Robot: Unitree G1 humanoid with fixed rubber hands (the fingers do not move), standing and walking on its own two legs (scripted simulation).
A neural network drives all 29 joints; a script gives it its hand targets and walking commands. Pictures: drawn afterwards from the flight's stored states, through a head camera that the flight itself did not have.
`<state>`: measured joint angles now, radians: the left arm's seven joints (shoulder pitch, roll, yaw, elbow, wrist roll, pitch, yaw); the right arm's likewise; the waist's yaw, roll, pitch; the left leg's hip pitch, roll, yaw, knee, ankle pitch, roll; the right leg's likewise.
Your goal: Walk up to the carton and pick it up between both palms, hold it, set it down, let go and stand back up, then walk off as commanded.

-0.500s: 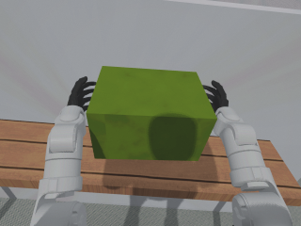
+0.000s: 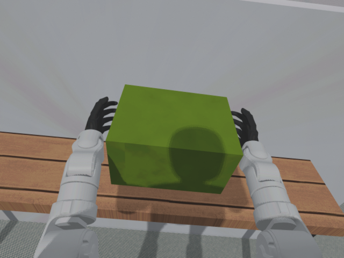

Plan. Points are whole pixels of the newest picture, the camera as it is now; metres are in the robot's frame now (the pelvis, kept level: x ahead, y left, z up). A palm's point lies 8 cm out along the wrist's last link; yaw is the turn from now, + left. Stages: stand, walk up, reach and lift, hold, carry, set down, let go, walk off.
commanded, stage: set down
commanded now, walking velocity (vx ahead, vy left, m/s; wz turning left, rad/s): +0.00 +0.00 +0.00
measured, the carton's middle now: (172, 138) +0.39 -0.01 +0.11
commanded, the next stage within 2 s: none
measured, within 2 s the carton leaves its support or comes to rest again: neither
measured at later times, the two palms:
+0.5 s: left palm (96, 135) +0.38 +0.18 +0.12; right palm (241, 145) +0.37 -0.18 +0.12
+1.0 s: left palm (103, 142) +0.39 +0.17 +0.09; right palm (242, 152) +0.37 -0.20 +0.09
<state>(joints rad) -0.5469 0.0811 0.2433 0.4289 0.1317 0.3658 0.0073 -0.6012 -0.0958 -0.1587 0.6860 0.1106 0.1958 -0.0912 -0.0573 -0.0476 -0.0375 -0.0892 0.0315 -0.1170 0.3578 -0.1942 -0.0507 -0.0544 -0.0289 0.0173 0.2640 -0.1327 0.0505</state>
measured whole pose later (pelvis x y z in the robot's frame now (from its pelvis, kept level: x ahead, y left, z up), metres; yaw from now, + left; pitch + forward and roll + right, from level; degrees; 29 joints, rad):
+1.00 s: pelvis +0.01 +0.00 +0.00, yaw -2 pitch +1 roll -1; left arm -0.55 0.07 0.22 0.68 0.08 0.14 0.03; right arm -0.54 -0.09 -0.19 0.74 0.03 0.09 -0.08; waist -0.01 -0.01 -0.05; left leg -0.15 0.04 -0.07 0.32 -0.18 -0.05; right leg -0.14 -0.03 0.04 0.24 -0.12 0.05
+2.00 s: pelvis +0.01 +0.00 +0.00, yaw -1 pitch +6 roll -1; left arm -0.58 0.12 0.15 1.00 -0.01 -0.17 0.04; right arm -0.52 -0.07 -0.22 0.85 -0.04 -0.08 -0.09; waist -0.01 0.00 -0.10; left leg -0.30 0.04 -0.07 0.37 -0.19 -0.05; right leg -0.28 -0.03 0.02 0.30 -0.13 0.05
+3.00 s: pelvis +0.00 +0.00 -0.01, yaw -5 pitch +11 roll -2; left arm -0.59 0.19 0.13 0.93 -0.15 -0.14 0.05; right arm -0.61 -0.22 0.09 0.94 0.34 -0.18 -0.12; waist 0.04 0.01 -0.11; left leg -0.49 0.09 -0.03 0.55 -0.26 -0.06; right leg -0.47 0.01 0.05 0.42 -0.16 0.05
